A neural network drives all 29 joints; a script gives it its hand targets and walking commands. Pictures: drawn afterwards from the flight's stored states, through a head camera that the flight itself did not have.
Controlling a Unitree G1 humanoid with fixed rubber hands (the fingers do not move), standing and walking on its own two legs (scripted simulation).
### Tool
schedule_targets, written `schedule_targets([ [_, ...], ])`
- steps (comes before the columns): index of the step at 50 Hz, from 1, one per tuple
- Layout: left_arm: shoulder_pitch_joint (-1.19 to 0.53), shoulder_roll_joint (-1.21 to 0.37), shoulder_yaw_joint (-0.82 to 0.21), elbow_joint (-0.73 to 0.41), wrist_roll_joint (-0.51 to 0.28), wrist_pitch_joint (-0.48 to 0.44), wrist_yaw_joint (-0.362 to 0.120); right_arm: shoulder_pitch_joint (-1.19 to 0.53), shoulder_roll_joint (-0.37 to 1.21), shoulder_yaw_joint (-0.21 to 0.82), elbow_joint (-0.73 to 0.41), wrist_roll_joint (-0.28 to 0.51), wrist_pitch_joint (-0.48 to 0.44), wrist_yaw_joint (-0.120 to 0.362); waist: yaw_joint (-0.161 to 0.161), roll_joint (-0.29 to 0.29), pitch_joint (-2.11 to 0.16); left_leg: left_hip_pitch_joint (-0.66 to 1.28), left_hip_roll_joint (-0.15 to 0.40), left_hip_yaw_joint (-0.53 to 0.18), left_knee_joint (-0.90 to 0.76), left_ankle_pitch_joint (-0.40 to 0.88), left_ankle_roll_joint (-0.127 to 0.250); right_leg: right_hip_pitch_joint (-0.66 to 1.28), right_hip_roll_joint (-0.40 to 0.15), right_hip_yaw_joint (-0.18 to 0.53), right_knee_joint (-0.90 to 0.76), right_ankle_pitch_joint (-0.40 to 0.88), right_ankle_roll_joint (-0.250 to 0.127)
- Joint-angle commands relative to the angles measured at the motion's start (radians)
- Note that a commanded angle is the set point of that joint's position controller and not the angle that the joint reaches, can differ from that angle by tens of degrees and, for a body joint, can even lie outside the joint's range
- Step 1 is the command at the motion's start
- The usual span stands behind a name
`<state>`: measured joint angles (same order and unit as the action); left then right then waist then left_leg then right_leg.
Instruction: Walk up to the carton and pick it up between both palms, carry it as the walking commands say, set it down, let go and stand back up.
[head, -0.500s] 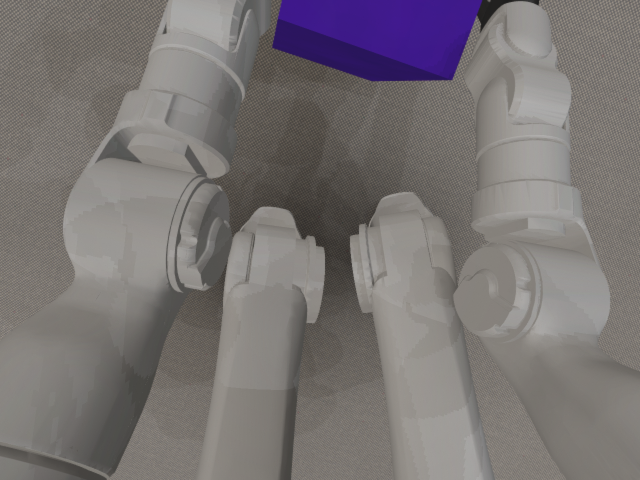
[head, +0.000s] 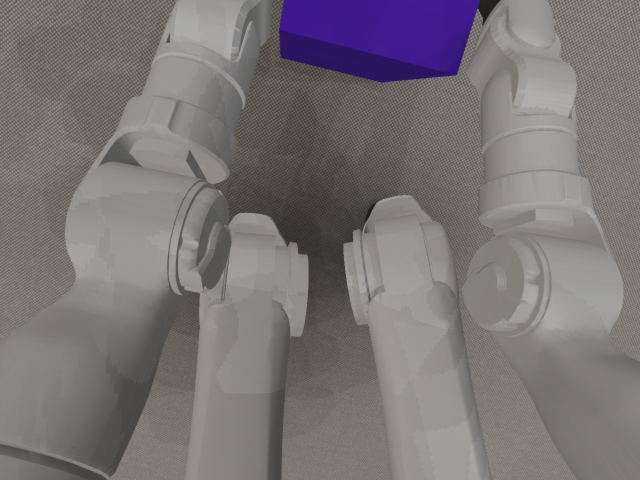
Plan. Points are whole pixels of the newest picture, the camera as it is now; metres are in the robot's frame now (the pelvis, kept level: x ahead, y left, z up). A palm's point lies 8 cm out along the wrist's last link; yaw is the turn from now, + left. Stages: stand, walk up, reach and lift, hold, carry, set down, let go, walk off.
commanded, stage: set down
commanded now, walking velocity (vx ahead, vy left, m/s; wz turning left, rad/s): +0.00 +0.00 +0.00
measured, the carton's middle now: out of the picture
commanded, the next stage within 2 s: none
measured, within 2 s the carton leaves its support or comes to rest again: rests again in 0.44 s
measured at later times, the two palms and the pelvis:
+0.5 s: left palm out of the picture +0.55 +0.05 -0.18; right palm (497, 10) +0.49 -0.18 -0.18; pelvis +0.01 +0.00 -0.01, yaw +0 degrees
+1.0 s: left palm out of the picture +0.55 +0.05 -0.19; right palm (497, 4) +0.50 -0.18 -0.19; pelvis +0.01 +0.00 -0.01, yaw +0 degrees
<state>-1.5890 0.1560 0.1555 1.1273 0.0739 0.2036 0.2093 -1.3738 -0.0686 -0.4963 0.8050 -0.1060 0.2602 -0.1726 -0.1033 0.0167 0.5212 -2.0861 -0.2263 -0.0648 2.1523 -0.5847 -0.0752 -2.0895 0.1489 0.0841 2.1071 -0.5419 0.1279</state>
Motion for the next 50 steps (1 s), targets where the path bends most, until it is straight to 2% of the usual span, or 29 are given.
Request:
schedule_targets([
  [1, -0.545, -1.000, -0.226, -0.138, -0.074, -0.062, -0.218, -0.766, 0.925, 0.475, -0.091, 0.097, -0.066, 0.268, -0.015, 0.041, -1.473, 0.536, 0.003, 0.097, -0.140, 0.364, 0.078, 0.569, -0.004, -0.152, -0.104, 0.376, -0.099],
  [7, -0.536, -0.986, -0.206, -0.129, -0.069, -0.067, -0.233, -0.683, 0.944, 0.436, -0.011, 0.065, -0.060, 0.271, -0.030, 0.046, -1.390, 0.474, 0.003, 0.101, -0.140, 0.319, 0.080, 0.554, -0.008, -0.145, -0.103, 0.357, -0.097],
  [10, -0.541, -0.994, -0.223, -0.160, -0.090, -0.077, -0.231, -0.754, 0.917, 0.453, -0.109, 0.087, -0.083, 0.265, -0.040, 0.050, -1.445, 0.504, 0.002, 0.096, -0.128, 0.367, 0.080, 0.565, -0.004, -0.150, -0.082, 0.396, -0.098],
  [11, -0.528, -0.994, -0.225, -0.138, -0.075, -0.074, -0.231, -0.720, 0.939, 0.450, -0.061, 0.080, -0.075, 0.271, -0.028, 0.055, -1.409, 0.500, 0.003, 0.094, -0.130, 0.372, 0.077, 0.533, -0.004, -0.147, -0.087, 0.391, -0.097],
  [12, -0.577, -0.977, -0.243, -0.176, -0.099, -0.082, -0.232, -0.722, 0.913, 0.446, -0.076, 0.083, -0.078, 0.268, -0.054, 0.045, -1.421, 0.480, 0.004, 0.096, -0.117, 0.355, 0.072, 0.542, -0.003, -0.146, -0.091, 0.386, -0.100],
  [13, -0.516, -0.963, -0.198, -0.115, -0.065, -0.076, -0.229, -0.730, 0.921, 0.448, -0.048, 0.082, -0.074, 0.270, 0.000, 0.043, -1.374, 0.466, 0.003, 0.097, -0.130, 0.339, 0.079, 0.539, -0.011, -0.140, -0.090, 0.365, -0.099],
  [15, -0.522, -0.966, -0.201, -0.125, -0.068, -0.077, -0.229, -0.760, 0.924, 0.448, -0.083, 0.091, -0.080, 0.272, -0.011, 0.050, -1.370, 0.488, 0.006, 0.092, -0.135, 0.339, 0.087, 0.508, -0.006, -0.143, -0.084, 0.358, -0.094],
  [16, -0.526, -0.957, -0.193, -0.119, -0.063, -0.077, -0.233, -0.700, 0.906, 0.431, -0.016, 0.069, -0.072, 0.271, -0.030, 0.047, -1.312, 0.424, 0.008, 0.098, -0.125, 0.308, 0.080, 0.492, -0.010, -0.133, -0.096, 0.344, -0.099],
  [18, -0.495, -0.968, -0.178, -0.113, -0.058, -0.080, -0.239, -0.704, 0.901, 0.430, -0.042, 0.071, -0.081, 0.272, -0.022, 0.038, -1.280, 0.401, 0.005, 0.100, -0.123, 0.307, 0.083, 0.477, -0.006, -0.131, -0.100, 0.344, -0.094],
  [19, -0.484, -0.960, -0.163, -0.072, -0.042, -0.078, -0.235, -0.693, 0.890, 0.408, -0.009, 0.050, -0.081, 0.272, -0.039, 0.036, -1.243, 0.402, 0.007, 0.089, -0.140, 0.293, 0.083, 0.448, -0.009, -0.145, -0.095, 0.329, -0.093],
  [20, -0.470, -0.947, -0.151, -0.075, -0.030, -0.080, -0.237, -0.700, 0.894, 0.418, -0.020, 0.068, -0.084, 0.277, 0.002, 0.048, -1.230, 0.385, 0.010, 0.090, -0.127, 0.307, 0.085, 0.448, -0.008, -0.128, -0.089, 0.343, -0.095],
  [21, -0.487, -0.943, -0.155, -0.068, -0.039, -0.085, -0.233, -0.693, 0.889, 0.404, -0.006, 0.053, -0.084, 0.274, -0.020, 0.041, -1.223, 0.366, 0.008, 0.086, -0.131, 0.292, 0.082, 0.450, -0.012, -0.128, -0.092, 0.335, -0.099],
  [23, -0.470, -0.966, -0.156, -0.081, -0.041, -0.090, -0.236, -0.683, 0.890, 0.406, -0.022, 0.057, -0.094, 0.274, -0.025, 0.053, -1.231, 0.378, 0.006, 0.087, -0.128, 0.314, 0.082, 0.435, -0.006, -0.132, -0.086, 0.351, -0.098],
  [25, -0.478, -0.967, -0.166, -0.083, -0.048, -0.094, -0.239, -0.636, 0.863, 0.374, 0.021, 0.034, -0.093, 0.269, -0.070, 0.060, -1.195, 0.355, 0.006, 0.083, -0.131, 0.298, 0.076, 0.413, -0.001, -0.137, -0.090, 0.339, -0.100],
  [26, -0.487, -0.939, -0.165, -0.084, -0.046, -0.097, -0.238, -0.620, 0.882, 0.359, 0.044, 0.026, -0.088, 0.274, -0.045, 0.061, -1.174, 0.345, 0.009, 0.084, -0.135, 0.300, 0.075, 0.407, -0.007, -0.130, -0.087, 0.346, -0.102],
  [27, -0.461, -0.954, -0.144, -0.067, -0.040, -0.091, -0.242, -0.642, 0.848, 0.369, 0.016, 0.024, -0.092, 0.271, -0.062, 0.056, -1.163, 0.320, 0.011, 0.085, -0.135, 0.274, 0.076, 0.405, -0.004, -0.135, -0.091, 0.331, -0.100],
  [28, -0.469, -0.932, -0.139, -0.076, -0.037, -0.097, -0.243, -0.644, 0.849, 0.368, 0.026, 0.024, -0.092, 0.271, -0.040, 0.043, -1.157, 0.318, 0.008, 0.087, -0.137, 0.273, 0.079, 0.408, -0.007, -0.130, -0.089, 0.322, -0.100],
  [29, -0.482, -0.928, -0.151, -0.068, -0.036, -0.094, -0.240, -0.641, 0.845, 0.357, 0.017, 0.013, -0.093, 0.268, -0.057, 0.051, -1.152, 0.322, 0.011, 0.079, -0.135, 0.269, 0.080, 0.409, -0.008, -0.128, -0.085, 0.326, -0.102],
  [30, -0.456, -0.947, -0.138, -0.068, -0.032, -0.095, -0.243, -0.660, 0.847, 0.370, -0.004, 0.025, -0.100, 0.269, -0.039, 0.055, -1.193, 0.339, 0.008, 0.079, -0.134, 0.282, 0.080, 0.422, -0.006, -0.127, -0.078, 0.327, -0.105],
  [32, -0.491, -0.913, -0.164, -0.089, -0.042, -0.098, -0.240, -0.654, 0.841, 0.367, -0.006, 0.028, -0.098, 0.271, -0.039, 0.055, -1.198, 0.354, 0.010, 0.079, -0.131, 0.294, 0.077, 0.411, -0.011, -0.131, -0.082, 0.332, -0.100],
  [34, -0.463, -0.927, -0.167, -0.069, -0.038, -0.105, -0.237, -0.611, 0.845, 0.356, 0.035, 0.014, -0.097, 0.271, -0.064, 0.055, -1.181, 0.338, 0.009, 0.079, -0.129, 0.302, 0.073, 0.408, -0.006, -0.136, -0.082, 0.348, -0.101],
  [36, -0.451, -0.917, -0.155, -0.039, -0.034, -0.104, -0.240, -0.620, 0.842, 0.349, 0.023, 0.013, -0.102, 0.271, -0.049, 0.063, -1.172, 0.336, 0.011, 0.081, -0.124, 0.310, 0.072, 0.404, -0.007, -0.132, -0.073, 0.352, -0.099],
  [37, -0.467, -0.921, -0.182, -0.076, -0.041, -0.107, -0.239, -0.631, 0.826, 0.350, -0.019, 0.021, -0.110, 0.269, -0.067, 0.066, -1.195, 0.354, 0.015, 0.073, -0.119, 0.321, 0.073, 0.409, -0.004, -0.136, -0.069, 0.361, -0.099],
  [38, -0.434, -0.921, -0.142, -0.040, -0.022, -0.103, -0.239, -0.636, 0.824, 0.348, 0.012, 0.016, -0.105, 0.268, -0.044, 0.064, -1.162, 0.339, 0.013, 0.074, -0.132, 0.291, 0.076, 0.400, -0.006, -0.133, -0.073, 0.328, -0.100],
  [41, -0.445, -0.912, -0.150, -0.060, -0.027, -0.108, -0.244, -0.604, 0.839, 0.343, 0.021, 0.008, -0.102, 0.273, -0.058, 0.056, -1.172, 0.342, 0.017, 0.075, -0.119, 0.307, 0.076, 0.397, -0.006, -0.129, -0.074, 0.344, -0.101],
  [43, -0.430, -0.887, -0.145, -0.056, -0.026, -0.109, -0.241, -0.608, 0.822, 0.351, 0.023, 0.023, -0.101, 0.276, -0.038, 0.052, -1.169, 0.341, 0.014, 0.078, -0.117, 0.307, 0.077, 0.385, -0.007, -0.127, -0.076, 0.340, -0.098],
  [47, -0.446, -0.879, -0.144, -0.066, -0.030, -0.116, -0.242, -0.604, 0.800, 0.337, 0.024, 0.013, -0.108, 0.270, -0.053, 0.047, -1.162, 0.328, 0.017, 0.078, -0.117, 0.291, 0.075, 0.380, -0.008, -0.135, -0.068, 0.327, -0.095],
  [48, -0.448, -0.885, -0.165, -0.066, -0.039, -0.116, -0.245, -0.598, 0.788, 0.334, 0.023, 0.011, -0.112, 0.266, -0.068, 0.074, -1.165, 0.319, 0.018, 0.079, -0.109, 0.312, 0.069, 0.383, -0.005, -0.128, -0.069, 0.356, -0.098],
  [50, -0.447, -0.875, -0.167, -0.073, -0.040, -0.118, -0.244, -0.616, 0.784, 0.356, 0.006, 0.037, -0.113, 0.268, -0.046, 0.072, -1.177, 0.330, 0.018, 0.084, -0.108, 0.325, 0.068, 0.393, -0.006, -0.129, -0.063, 0.364, -0.095],
])
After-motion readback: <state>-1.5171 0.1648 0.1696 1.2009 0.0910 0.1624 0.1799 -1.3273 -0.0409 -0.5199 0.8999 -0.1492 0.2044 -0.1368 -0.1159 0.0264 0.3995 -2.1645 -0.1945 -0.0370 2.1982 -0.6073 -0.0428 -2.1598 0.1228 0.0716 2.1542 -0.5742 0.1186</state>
